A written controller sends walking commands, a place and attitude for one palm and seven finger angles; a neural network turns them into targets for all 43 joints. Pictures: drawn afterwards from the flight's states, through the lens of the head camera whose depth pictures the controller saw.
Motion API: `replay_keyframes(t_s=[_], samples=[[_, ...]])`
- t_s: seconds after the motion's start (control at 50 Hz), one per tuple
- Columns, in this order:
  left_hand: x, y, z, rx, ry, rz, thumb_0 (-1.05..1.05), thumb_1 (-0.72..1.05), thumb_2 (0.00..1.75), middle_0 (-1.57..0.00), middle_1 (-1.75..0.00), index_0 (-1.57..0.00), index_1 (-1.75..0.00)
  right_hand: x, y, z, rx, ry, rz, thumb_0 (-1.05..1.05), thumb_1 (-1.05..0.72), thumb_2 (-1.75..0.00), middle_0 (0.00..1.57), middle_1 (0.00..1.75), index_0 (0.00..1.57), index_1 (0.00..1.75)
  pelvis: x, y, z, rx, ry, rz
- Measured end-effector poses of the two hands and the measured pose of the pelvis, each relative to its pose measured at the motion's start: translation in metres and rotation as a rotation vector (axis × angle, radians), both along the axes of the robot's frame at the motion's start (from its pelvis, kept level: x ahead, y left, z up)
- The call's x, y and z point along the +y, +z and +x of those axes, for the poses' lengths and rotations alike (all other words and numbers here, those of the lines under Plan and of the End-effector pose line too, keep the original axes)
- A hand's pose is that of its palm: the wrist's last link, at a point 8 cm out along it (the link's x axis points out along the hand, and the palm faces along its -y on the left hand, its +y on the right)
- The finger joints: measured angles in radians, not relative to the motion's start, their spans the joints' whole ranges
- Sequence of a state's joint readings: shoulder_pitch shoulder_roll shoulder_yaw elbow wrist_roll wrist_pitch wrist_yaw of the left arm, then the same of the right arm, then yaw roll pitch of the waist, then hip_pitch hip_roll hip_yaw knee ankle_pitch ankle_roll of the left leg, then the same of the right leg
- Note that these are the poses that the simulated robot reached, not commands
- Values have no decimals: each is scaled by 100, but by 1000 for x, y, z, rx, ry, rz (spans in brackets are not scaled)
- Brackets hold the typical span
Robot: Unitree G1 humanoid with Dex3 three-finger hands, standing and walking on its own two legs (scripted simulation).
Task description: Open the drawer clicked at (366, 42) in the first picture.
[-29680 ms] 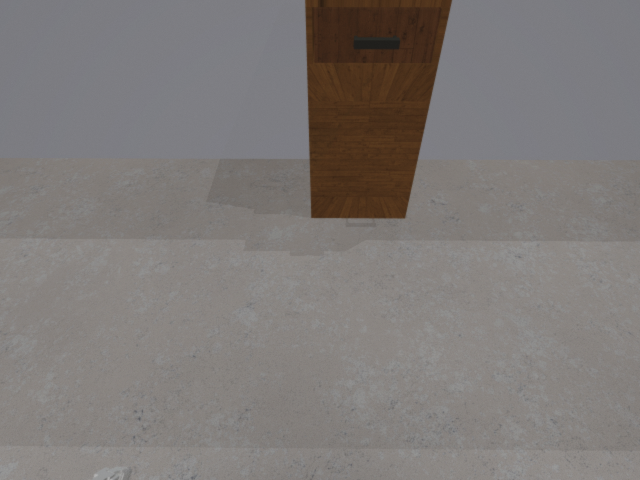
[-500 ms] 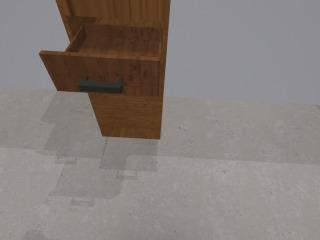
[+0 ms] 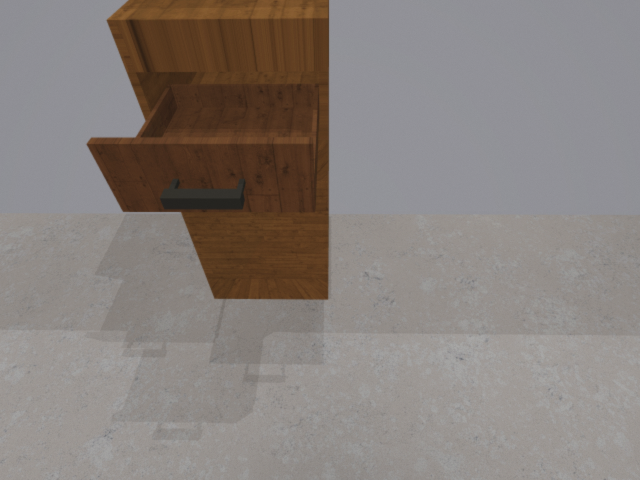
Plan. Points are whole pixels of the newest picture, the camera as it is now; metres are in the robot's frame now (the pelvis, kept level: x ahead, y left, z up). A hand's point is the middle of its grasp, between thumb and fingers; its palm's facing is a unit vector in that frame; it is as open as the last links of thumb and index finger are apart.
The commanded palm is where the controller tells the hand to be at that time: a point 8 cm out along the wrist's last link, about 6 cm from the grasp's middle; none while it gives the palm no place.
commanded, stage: let the arm hang, fingers relaxed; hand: left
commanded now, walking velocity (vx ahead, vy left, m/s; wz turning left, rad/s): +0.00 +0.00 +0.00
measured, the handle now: (205, 191) +0.57 +0.24 +0.02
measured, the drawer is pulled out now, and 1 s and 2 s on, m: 0.27 0.27 0.27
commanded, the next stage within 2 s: look to check the result in 0.22 s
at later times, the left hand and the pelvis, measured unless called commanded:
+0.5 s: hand out of the picture +0.02 +0.17 -0.17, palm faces +0.03 -0.98 -0.19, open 7.4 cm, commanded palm none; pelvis +0.02 +0.00 +0.00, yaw +0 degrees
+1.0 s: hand out of the picture +0.05 +0.17 -0.17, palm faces +0.01 -0.98 -0.21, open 7.4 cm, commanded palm none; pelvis +0.03 -0.01 +0.00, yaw -1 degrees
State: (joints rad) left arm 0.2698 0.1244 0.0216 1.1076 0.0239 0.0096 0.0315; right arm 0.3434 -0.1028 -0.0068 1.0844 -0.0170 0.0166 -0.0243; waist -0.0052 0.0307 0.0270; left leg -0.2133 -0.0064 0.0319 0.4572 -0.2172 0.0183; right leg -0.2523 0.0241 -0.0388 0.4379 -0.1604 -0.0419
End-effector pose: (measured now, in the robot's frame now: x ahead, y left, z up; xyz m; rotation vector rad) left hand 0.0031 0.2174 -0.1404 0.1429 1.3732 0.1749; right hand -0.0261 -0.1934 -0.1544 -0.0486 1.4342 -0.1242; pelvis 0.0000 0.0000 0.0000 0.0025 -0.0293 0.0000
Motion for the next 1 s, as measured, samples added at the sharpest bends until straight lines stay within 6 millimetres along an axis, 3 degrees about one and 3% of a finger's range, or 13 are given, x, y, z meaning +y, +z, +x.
replay_keyframes(t_s=[0.14,0.36,0.78,1.0], samples=[[4,1,12,-17,-5,6,1,93,89,-20,-30,-20,-30,-8,3,11,-15,-2,-21,0,-91,-90,20,30,20,30,-2,1,5,1,-2,0],[-1,0,8,40,1,-11,0,91,89,-20,-30,-20,-30,-20,7,12,36,1,-53,0,-91,-90,20,30,20,30,-2,3,15,0,-2,-2],[-2,3,29,36,-16,0,0,91,89,-20,-30,-20,-30,-17,5,41,4,-1,-36,0,-91,-90,20,30,20,30,-4,4,29,-2,-12,0],[-2,4,39,26,-22,6,0,91,89,-20,-30,-20,-30,-24,6,42,15,-5,-47,0,-91,-90,20,30,20,30,-7,5,35,0,-15,0]])
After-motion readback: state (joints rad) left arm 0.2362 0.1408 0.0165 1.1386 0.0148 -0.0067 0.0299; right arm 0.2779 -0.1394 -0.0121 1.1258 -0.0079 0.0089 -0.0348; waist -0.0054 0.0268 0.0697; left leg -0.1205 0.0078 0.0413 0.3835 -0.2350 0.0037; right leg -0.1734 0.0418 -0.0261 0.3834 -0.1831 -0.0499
